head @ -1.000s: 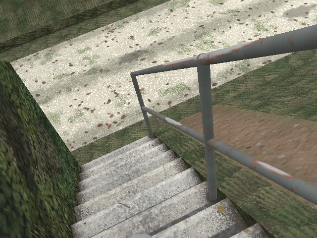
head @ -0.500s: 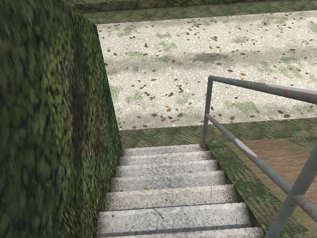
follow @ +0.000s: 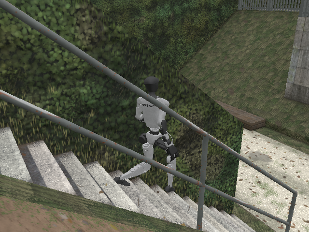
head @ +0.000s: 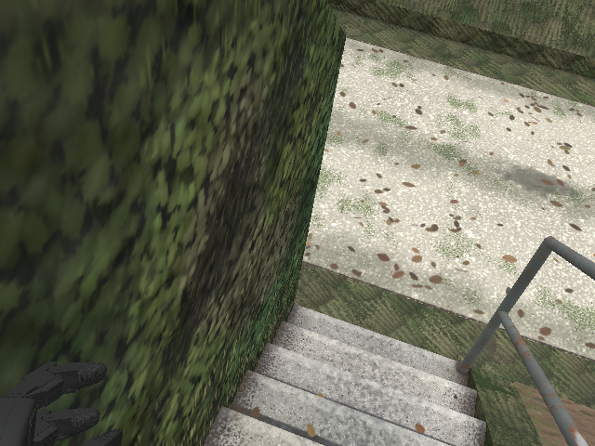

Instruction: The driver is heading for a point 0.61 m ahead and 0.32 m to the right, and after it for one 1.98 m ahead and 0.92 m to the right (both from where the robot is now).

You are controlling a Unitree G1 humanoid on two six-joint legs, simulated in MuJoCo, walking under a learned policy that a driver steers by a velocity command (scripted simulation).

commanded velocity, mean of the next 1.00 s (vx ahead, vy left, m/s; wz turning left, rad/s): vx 0.37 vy -0.05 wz -0.63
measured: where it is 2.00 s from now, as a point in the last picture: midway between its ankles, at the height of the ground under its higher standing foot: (409, 351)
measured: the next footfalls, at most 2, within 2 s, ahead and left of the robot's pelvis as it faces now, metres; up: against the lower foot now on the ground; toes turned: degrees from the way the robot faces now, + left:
right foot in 0.14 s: +0.28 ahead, -0.14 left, -0.40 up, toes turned +12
left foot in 0.38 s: +0.49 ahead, -0.05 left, -0.57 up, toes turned -3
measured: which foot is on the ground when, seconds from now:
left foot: down 0.00-0.02, up 0.04-0.36, down 0.38-0.62, up 0.64-0.76, down 0.78-0.96, up 0.98-1.00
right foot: up 0.00-0.12, down 0.14-0.22, up 0.24-0.62, down 0.64-0.68, up 0.70-0.76, down 0.78-0.90, up 0.92-1.00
